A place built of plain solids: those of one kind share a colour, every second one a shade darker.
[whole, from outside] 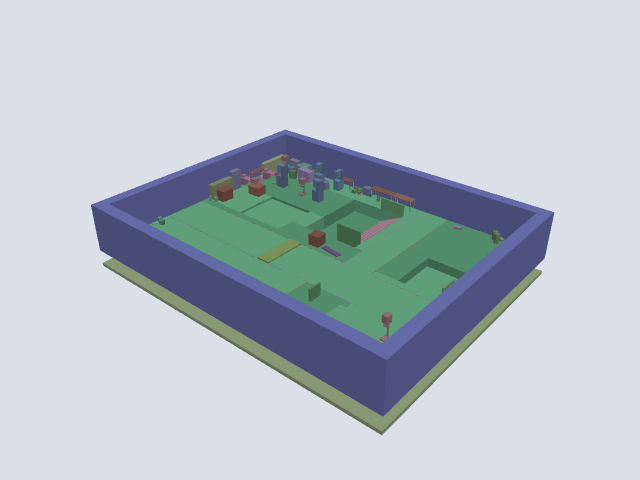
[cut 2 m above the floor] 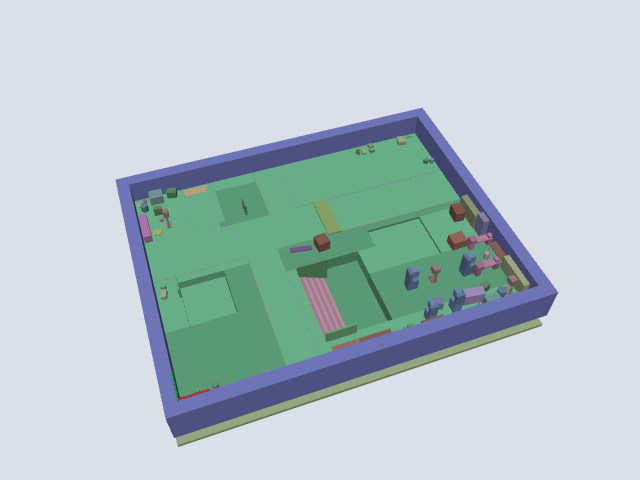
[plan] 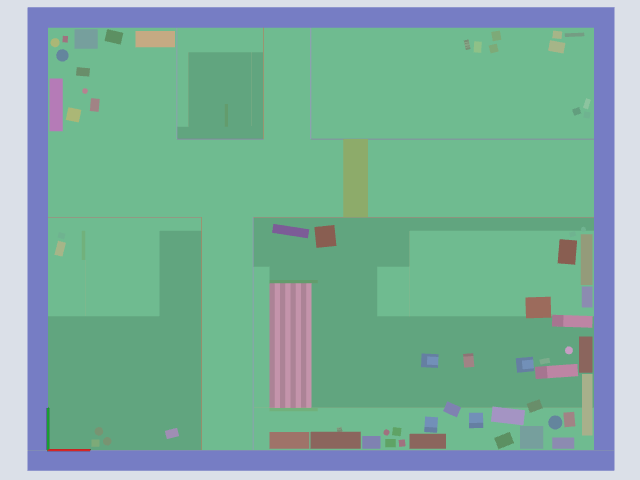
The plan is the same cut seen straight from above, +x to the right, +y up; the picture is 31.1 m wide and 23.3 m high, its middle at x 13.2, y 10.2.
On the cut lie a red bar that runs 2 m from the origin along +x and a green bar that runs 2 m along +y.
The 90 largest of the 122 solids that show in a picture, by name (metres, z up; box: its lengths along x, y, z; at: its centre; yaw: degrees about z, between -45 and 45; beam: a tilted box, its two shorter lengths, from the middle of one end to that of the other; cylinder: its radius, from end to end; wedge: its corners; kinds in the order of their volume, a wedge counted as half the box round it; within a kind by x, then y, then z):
{
 "floor_1": {"box": [1.8, 4.15, 2.1], "at": [0.9, 8.57, -1.05]},
 "floor_2": {"box": [4.15, 5.4, 1.0], "at": [2.08, 17.8, -0.5]},
 "floor_3": {"box": [3.61, 4.15, 1.35], "at": [3.6, 8.57, -1.43]},
 "floor_4": {"box": [7.45, 6.5, 2.1], "at": [3.73, 3.25, -1.05]},
 "floor_5": {"box": [7.45, 0.65, 2.1], "at": [3.73, 10.97, -1.05]},
 "floor_6": {"box": [2.1, 5.4, 1.0], "at": [5.2, 17.8, -0.5]},
 "floor_7": {"box": [2.04, 4.15, 2.1], "at": [6.43, 8.57, -1.05]},
 "floor_8": {"box": [0.55, 3.61, 2.1], "at": [6.53, 17.5, -1.05]},
 "floor_9": {"box": [3.07, 3.61, 2.1], "at": [8.34, 17.5, -1.05]},
 "floor_10": {"box": [4.2, 0.6, 2.1], "at": [8.35, 15.4, -1.05]},
 "floor_11": {"box": [4.2, 1.19, 2.1], "at": [8.35, 19.91, -1.05]},
 "floor_12": {"box": [2.5, 11.3, 1.0], "at": [8.7, 5.65, -0.5]},
 "floor_13": {"box": [0.58, 3.61, 2.1], "at": [10.16, 17.5, -1.05]},
 "floor_14": {"box": [0.8, 6.85, 2.1], "at": [10.35, 5.47, -1.05]},
 "floor_15": {"box": [2.3, 5.4, 1.0], "at": [11.6, 17.8, -0.5]},
 "floor_16": {"box": [26.5, 3.8, 1.0], "at": [13.25, 13.2, -0.5]},
 "floor_17": {"box": [5.23, 6.85, 0.92], "at": [13.37, 5.47, -1.64]},
 "floor_18": {"box": [7.6, 1.75, 2.1], "at": [13.75, 9.78, -1.05]},
 "floor_19": {"box": [1.57, 2.4, 2.1], "at": [16.77, 7.7, -1.05]},
 "floor_20": {"box": [16.55, 2.05, 2.1], "at": [18.23, 1.02, -1.05]},
 "floor_21": {"box": [16.55, 0.65, 2.1], "at": [18.23, 10.97, -1.05]},
 "floor_22": {"box": [13.75, 5.4, 1.0], "at": [19.62, 17.8, -0.5]},
 "floor_23": {"box": [4.69, 4.15, 1.86], "at": [19.89, 8.57, -1.17]},
 "floor_24": {"box": [10.52, 4.45, 2.1], "at": [21.24, 4.28, -1.05]},
 "floor_25": {"box": [4.26, 4.15, 2.1], "at": [24.37, 8.57, -1.05]},
 "wall_1": {"box": [1.0, 20.5, 4.2], "at": [-0.5, 10.25, 1.1]},
 "wall_2": {"box": [28.5, 1.0, 4.2], "at": [13.25, -0.5, 1.1]},
 "wall_3": {"box": [28.5, 1.0, 4.2], "at": [13.25, 21.0, 1.1]},
 "wall_4": {"box": [1.0, 20.5, 4.2], "at": [27.0, 10.25, 1.1]},
 "floor_base_1": {"box": [28.5, 22.5, 0.3], "at": [13.25, 10.25, -2.35]},
 "tread_1": {"box": [0.26, 6.05, 1.05], "at": [10.88, 5.08, -0.66]},
 "tread_2": {"box": [0.26, 6.05, 0.92], "at": [11.13, 5.08, -0.72]},
 "tread_3": {"box": [0.26, 6.05, 0.79], "at": [11.39, 5.08, -0.79]},
 "tread_4": {"box": [0.26, 6.05, 0.66], "at": [11.64, 5.08, -0.85]},
 "tread_5": {"box": [0.26, 6.05, 0.53], "at": [11.9, 5.08, -0.92]},
 "tread_6": {"box": [0.26, 6.05, 0.4], "at": [12.15, 5.08, -0.98]},
 "tread_7": {"box": [0.26, 6.05, 0.26], "at": [12.41, 5.08, -1.05]},
 "tread_8": {"box": [0.26, 6.05, 0.13], "at": [12.66, 5.08, -1.11]},
 "bar_rack_1": {"box": [0.58, 2.47, 1.38], "at": [26.14, 9.24, 0.69]},
 "bar_rack_2": {"box": [0.51, 2.99, 1.3], "at": [26.18, 2.2, 0.65]},
 "bandsaw_1": {"box": [0.28, 0.67, 1.03], "at": [18.26, 4.35, 1.53], "yaw": -2.6},
 "bandsaw_2": {"box": [0.83, 0.67, 1.02], "at": [18.53, 4.34, 0.51], "yaw": -2.6},
 "bandsaw_3": {"box": [0.63, 0.26, 0.95], "at": [18.58, 0.98, 1.43], "yaw": -3.7},
 "bandsaw_4": {"box": [0.63, 0.76, 0.95], "at": [18.59, 1.24, 0.47], "yaw": -3.7},
 "bandsaw_5": {"box": [0.38, 0.5, 0.65], "at": [18.6, 1.36, 1.57], "yaw": -3.7},
 "bandsaw_6": {"box": [0.55, 0.4, 0.75], "at": [18.67, 4.33, 1.68], "yaw": -2.6},
 "bandsaw_7": {"box": [0.41, 0.5, 0.77], "at": [20.77, 1.57, 1.69], "yaw": 0.7},
 "bandsaw_8": {"box": [0.69, 0.26, 1.04], "at": [20.78, 1.2, 1.55], "yaw": 0.7},
 "bandsaw_9": {"box": [0.69, 0.75, 1.03], "at": [20.78, 1.44, 0.52], "yaw": 0.7},
 "bandsaw_10": {"box": [0.29, 0.71, 1.08], "at": [22.88, 4.12, 1.62], "yaw": 5.4},
 "bandsaw_11": {"box": [0.84, 0.71, 1.08], "at": [23.15, 4.15, 0.54], "yaw": 5.4},
 "bandsaw_12": {"box": [0.55, 0.43, 0.86], "at": [23.29, 4.16, 1.73], "yaw": 5.4},
 "table_saw_1": {"box": [0.98, 1.02, 0.92], "at": [13.46, 10.37, 0.46], "yaw": 5.7},
 "table_saw_2": {"box": [1.23, 1.02, 0.83], "at": [23.8, 6.92, 0.41], "yaw": 1.7},
 "table_saw_3": {"box": [0.86, 1.18, 0.99], "at": [25.21, 9.62, 0.49], "yaw": -4.7},
 "forge_hearth_1": {"box": [1.13, 0.95, 0.8], "at": [1.85, 19.95, 0.4]},
 "forge_hearth_2": {"box": [1.13, 1.1, 0.87], "at": [23.47, 0.62, 0.43]},
 "rail_1": {"box": [0.16, 1.43, 1.0], "at": [1.72, 9.94, 0.5]},
 "rail_2": {"box": [0.16, 1.11, 1.05], "at": [8.66, 16.25, 0.53]},
 "rail_3": {"box": [2.34, 0.16, 1.1], "at": [11.92, 1.97, 0.55]},
 "rail_4": {"box": [2.34, 0.16, 2.28], "at": [11.92, 8.18, -0.04]},
 "tool_cabinet_1": {"box": [1.07, 0.54, 0.93], "at": [25.01, 0.34, 0.47]},
 "tool_cabinet_2": {"box": [0.52, 1.03, 1.84], "at": [26.17, 7.43, 0.92]},
 "planer_1": {"box": [1.59, 0.74, 1.05], "at": [22.33, 1.66, 0.53], "yaw": -6.6},
 "board_stack_1": {"box": [0.64, 2.56, 0.74], "at": [0.39, 16.75, 0.37]},
 "step_hump_1": {"box": [1.2, 3.8, 0.17], "at": [14.93, 13.2, 0.04]},
 "lathe_1": {"box": [0.41, 0.6, 0.66], "at": [23.86, 3.76, 0.33], "yaw": 4.1},
 "lathe_2": {"box": [0.58, 0.6, 0.28], "at": [23.94, 3.76, 0.92], "yaw": 4.1},
 "lathe_3": {"box": [0.39, 0.57, 0.63], "at": [24.66, 6.28, 0.32], "yaw": -1.9},
 "lathe_4": {"box": [2.07, 0.6, 0.12], "at": [24.68, 3.82, 0.72], "yaw": 4.1},
 "lathe_5": {"box": [1.96, 0.57, 0.12], "at": [25.45, 6.26, 0.69], "yaw": -1.9},
 "offcut_bin_1": {"box": [0.9, 0.62, 0.7], "at": [15.69, 0.38, 0.35]},
 "offcut_bin_2": {"box": [0.74, 0.53, 0.74], "at": [19.61, 1.98, 0.37], "yaw": -24.7},
 "coal_bin_1": {"box": [0.81, 0.59, 0.66], "at": [3.2, 20.06, 0.33], "yaw": -13.1},
 "coal_bin_2": {"box": [0.82, 0.59, 0.61], "at": [22.14, 0.47, 0.3], "yaw": 21.3},
 "anvil_block_1": {"box": [0.65, 0.41, 0.75], "at": [1.7, 18.36, 0.38], "yaw": -4.8},
 "anvil_block_2": {"box": [0.67, 0.47, 0.76], "at": [23.62, 2.14, 0.38], "yaw": 20.1},
 "pillar_drill_1": {"box": [0.43, 0.5, 0.6], "at": [2.26, 16.69, 1.6], "yaw": -5.0},
 "pillar_drill_2": {"box": [0.5, 0.54, 0.45], "at": [20.42, 4.29, 1.36], "yaw": 4.7},
 "pillar_drill_3": {"box": [0.53, 0.57, 0.46], "at": [25.31, 1.42, 1.42], "yaw": 5.1},
 "quench_tub_1": {"cylinder": 0.3, "from": [0.7, 19.16, 0.0], "to": [0.7, 19.16, 0.59]},
 "quench_tub_2": {"cylinder": 0.34, "from": [24.62, 1.34, 0.0], "to": [24.62, 1.34, 0.6]},
 "crate_1": {"box": [0.4, 0.7, 0.4], "at": [0.59, 9.78, 0.2], "yaw": -14.6},
 "crate_2": {"box": [0.76, 0.52, 0.4], "at": [24.69, 19.57, 0.2], "yaw": -10.0},
 "workbench_top_1": {"box": [1.94, 0.81, 0.06], "at": [11.71, 0.47, 0.95]},
 "workbench_top_2": {"box": [2.44, 0.82, 0.06], "at": [13.96, 0.48, 0.92]},
 "bin_1": {"cylinder": 0.21, "from": [2.47, 0.91, 0.0], "to": [2.47, 0.91, 0.82]},
 "bin_2": {"cylinder": 0.2, "from": [2.87, 0.43, 0.0], "to": [2.87, 0.43, 0.71]},
 "board_pair_1": {"box": [1.76, 0.44, 0.15], "at": [11.78, 10.63, 0.03], "yaw": -8.9},
 "low_mat_1": {"box": [1.92, 0.8, 0.06], "at": [5.2, 19.95, -0.02]}
}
